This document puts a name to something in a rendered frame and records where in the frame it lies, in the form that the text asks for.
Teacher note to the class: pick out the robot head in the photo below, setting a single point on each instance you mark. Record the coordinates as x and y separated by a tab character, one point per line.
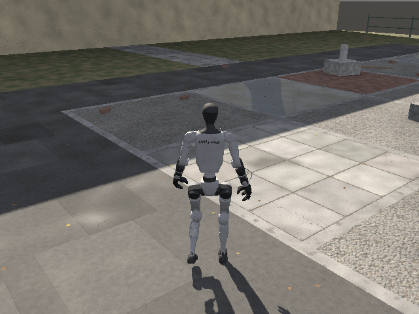
210	112

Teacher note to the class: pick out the right robot shin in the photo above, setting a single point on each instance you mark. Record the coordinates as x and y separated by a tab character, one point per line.
223	235

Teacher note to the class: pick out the right robot upper arm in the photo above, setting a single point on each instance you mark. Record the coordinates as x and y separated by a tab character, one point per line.
233	148

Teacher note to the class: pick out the right robot hand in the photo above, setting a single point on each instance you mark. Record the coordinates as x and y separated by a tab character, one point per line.
247	191

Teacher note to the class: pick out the left robot hand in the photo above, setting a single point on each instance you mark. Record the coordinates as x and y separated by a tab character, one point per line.
182	179

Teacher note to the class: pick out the robot left forearm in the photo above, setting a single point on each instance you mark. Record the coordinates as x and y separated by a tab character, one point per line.
179	170

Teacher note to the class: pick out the left robot upper arm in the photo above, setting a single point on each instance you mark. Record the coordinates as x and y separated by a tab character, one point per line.
185	148

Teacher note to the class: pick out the robot right forearm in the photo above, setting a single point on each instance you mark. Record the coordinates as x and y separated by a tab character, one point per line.
242	175

